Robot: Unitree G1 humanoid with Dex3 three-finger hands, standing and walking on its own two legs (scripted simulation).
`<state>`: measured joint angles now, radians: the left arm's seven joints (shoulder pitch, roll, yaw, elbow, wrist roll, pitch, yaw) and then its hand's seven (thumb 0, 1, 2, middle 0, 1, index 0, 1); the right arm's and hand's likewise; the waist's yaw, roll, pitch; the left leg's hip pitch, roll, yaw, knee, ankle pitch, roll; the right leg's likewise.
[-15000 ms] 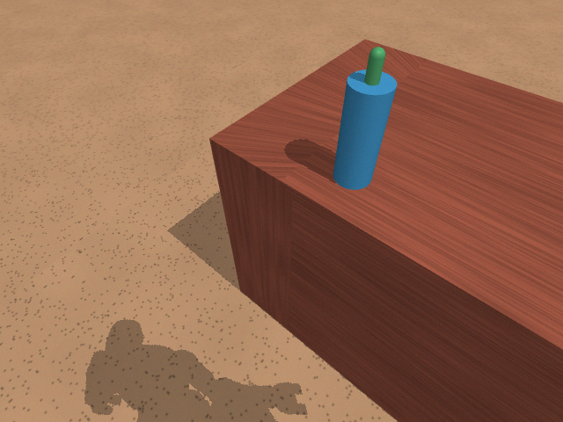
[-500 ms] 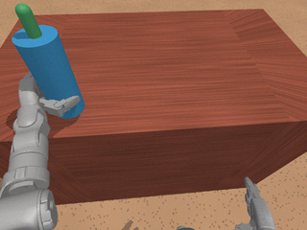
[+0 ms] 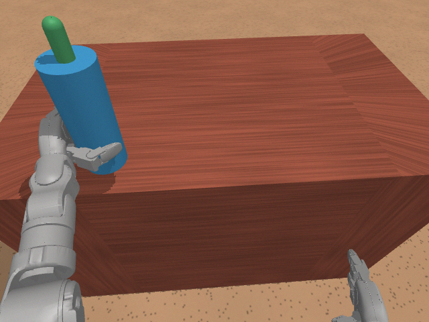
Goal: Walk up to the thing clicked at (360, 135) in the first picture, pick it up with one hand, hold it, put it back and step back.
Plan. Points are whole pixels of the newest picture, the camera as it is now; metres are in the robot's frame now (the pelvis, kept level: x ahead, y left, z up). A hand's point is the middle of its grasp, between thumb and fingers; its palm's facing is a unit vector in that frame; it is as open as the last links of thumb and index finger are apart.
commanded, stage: lift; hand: left
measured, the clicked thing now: (84, 104) +0.43 +0.19 +0.21
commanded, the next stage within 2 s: hold in 1.08 s
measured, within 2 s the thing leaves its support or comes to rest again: neither
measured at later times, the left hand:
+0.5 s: hand (81, 124) +0.38 +0.19 +0.21, palm faces +0.18 -0.98 -0.07, open 11.2 cm
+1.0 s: hand (57, 109) +0.35 +0.19 +0.26, palm faces +0.17 -0.98 -0.05, open 11.2 cm
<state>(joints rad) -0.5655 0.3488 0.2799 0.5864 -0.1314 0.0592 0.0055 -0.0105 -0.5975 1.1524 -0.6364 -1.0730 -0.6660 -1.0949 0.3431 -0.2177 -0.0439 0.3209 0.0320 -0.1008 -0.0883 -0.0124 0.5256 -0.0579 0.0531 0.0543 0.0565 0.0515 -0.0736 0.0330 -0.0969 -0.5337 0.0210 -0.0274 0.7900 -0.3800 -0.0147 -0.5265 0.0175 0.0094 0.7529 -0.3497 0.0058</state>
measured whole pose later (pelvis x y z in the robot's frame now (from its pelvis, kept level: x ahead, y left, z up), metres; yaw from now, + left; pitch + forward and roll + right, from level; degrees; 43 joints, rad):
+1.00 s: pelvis +0.00 +0.00 +0.02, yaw +2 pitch -1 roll +0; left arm -0.47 0.31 0.28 -0.04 -0.23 0.68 -0.02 -0.01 -0.61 1.17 -0.64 -1.08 -0.67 -1.10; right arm 0.25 -0.22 -0.07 0.67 0.04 -0.34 -0.14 -0.01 0.51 -0.06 0.05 0.05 0.06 0.05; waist 0.01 0.08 -0.08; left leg -0.31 -0.01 -0.04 0.64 -0.32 -0.01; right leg -0.30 -0.02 -0.01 0.64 -0.32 0.01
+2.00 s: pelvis +0.00 +0.00 +0.02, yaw +2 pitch -1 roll +0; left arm -0.42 0.31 0.31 -0.28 -0.28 0.85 0.00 -0.01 -0.60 1.15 -0.65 -1.06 -0.68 -1.08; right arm 0.24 -0.23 -0.09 0.72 0.05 -0.38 -0.13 -0.01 0.50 -0.07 0.05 0.05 0.05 0.05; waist 0.03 0.09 -0.07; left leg -0.30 -0.01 -0.04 0.64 -0.32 -0.01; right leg -0.30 -0.02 0.00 0.64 -0.32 0.01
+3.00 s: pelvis +0.00 +0.01 +0.01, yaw +2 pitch -1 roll +0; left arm -0.43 0.33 0.31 -0.31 -0.26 0.87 -0.02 -0.01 -0.60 1.16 -0.64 -1.07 -0.67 -1.09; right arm 0.21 -0.22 -0.10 0.77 0.05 -0.43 -0.14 -0.01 0.50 -0.07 0.05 0.05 0.06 0.05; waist 0.04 0.10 -0.08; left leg -0.31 -0.02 -0.04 0.66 -0.32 0.00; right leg -0.30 -0.02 0.00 0.64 -0.32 0.02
